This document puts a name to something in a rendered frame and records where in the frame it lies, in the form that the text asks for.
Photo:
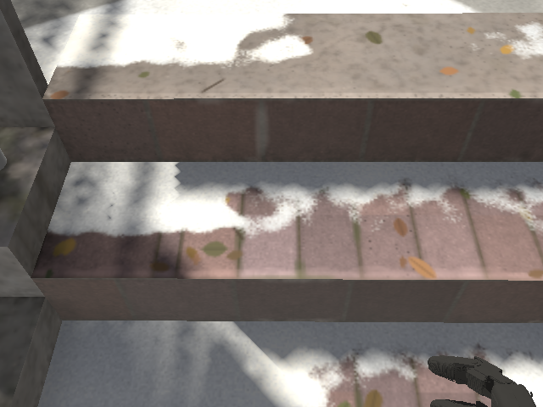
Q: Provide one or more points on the right robot hand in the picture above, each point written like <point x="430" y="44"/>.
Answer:
<point x="483" y="378"/>

